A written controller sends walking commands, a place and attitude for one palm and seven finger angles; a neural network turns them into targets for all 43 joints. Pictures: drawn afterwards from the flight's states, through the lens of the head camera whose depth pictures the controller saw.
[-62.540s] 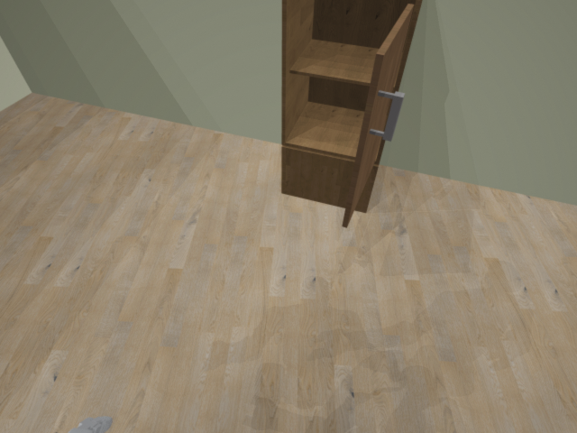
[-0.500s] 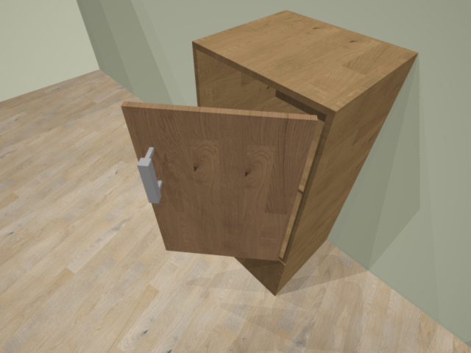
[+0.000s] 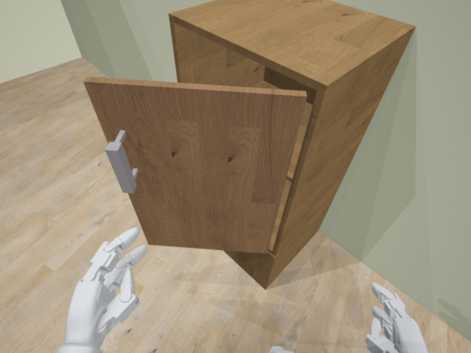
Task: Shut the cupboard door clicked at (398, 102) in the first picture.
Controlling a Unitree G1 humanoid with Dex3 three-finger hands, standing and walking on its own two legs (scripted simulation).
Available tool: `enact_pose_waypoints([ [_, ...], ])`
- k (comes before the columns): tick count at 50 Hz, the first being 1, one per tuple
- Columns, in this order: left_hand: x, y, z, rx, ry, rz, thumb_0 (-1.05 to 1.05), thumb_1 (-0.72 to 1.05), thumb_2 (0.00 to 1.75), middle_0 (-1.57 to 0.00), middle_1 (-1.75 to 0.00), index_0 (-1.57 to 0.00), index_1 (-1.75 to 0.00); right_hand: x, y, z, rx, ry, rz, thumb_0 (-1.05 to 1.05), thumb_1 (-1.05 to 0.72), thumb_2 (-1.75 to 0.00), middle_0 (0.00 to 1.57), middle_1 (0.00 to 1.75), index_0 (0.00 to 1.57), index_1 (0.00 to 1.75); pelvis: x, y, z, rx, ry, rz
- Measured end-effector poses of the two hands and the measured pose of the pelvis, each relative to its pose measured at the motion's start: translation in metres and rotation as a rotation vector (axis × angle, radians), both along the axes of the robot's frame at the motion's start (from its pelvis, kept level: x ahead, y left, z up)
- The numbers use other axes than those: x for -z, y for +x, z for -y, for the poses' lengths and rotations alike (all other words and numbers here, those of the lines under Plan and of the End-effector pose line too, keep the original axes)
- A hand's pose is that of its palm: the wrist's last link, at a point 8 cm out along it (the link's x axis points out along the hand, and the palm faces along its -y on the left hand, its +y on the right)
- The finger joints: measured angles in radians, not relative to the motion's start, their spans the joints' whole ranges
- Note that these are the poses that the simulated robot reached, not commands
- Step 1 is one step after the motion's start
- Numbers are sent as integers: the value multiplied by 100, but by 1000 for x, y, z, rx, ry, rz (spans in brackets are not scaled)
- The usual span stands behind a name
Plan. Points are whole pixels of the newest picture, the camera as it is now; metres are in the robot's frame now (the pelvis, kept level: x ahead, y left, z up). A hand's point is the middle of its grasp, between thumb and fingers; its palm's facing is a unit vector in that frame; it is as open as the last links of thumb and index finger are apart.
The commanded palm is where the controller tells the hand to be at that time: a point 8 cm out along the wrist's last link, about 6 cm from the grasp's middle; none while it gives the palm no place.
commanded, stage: raise the hand and make a fist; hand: left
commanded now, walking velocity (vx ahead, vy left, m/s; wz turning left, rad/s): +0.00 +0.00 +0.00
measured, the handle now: (125, 162) +0.49 +0.24 +0.04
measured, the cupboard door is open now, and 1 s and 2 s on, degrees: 40 40 40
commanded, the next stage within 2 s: bring the fist close to the handle in 1.62 s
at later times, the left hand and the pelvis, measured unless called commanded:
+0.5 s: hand (125, 311) +0.20 +0.18 +0.00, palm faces -0.06 -1.00 -0.03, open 4.3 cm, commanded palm +0.16 +0.23 +0.01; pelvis +0.01 -0.01 -0.05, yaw +1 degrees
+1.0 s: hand (108, 293) +0.22 +0.20 +0.03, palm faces -0.03 -1.00 -0.06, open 3.1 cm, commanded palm +0.20 +0.25 +0.03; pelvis +0.02 +0.02 -0.03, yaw +1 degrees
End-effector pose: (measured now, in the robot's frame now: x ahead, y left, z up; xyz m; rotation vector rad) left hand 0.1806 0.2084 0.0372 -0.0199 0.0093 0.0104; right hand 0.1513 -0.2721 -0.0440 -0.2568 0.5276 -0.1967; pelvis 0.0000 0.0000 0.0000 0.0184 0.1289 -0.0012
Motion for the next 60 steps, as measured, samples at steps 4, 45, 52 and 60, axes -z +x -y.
enact_pose_waypoints([
  [4, 34, -24, 5, 72, 10, -8, 1, 92, 90, -38, -50, -38, -50, -4, 55, 3, -60, -36, 109, 2, -92, -90, 20, 30, 20, 30, 29, 3, 8, 1, 2, -58],
  [45, 11, 10, -42, 41, 71, -34, 1, 90, 90, -113, -131, -113, -131, 39, 41, -50, -43, 27, -87, 2, -91, -90, 20, 30, 20, 30, 34, 14, -16, -22, -65, -127],
  [52, 7, 18, -49, 40, 80, -43, 1, 90, 90, -124, -143, -124, -143, 35, 53, -73, -104, 66, -80, 2, -91, -90, 20, 30, 21, 30, 29, 18, -18, -27, -70, -118],
  [60, 2, 33, -57, 42, 81, -32, 1, 90, 90, -129, -149, -129, -149, 39, 46, -73, -108, 63, -126, 2, -91, -90, 21, 30, 21, 30, 25, 22, -18, -30, -72, -115],
])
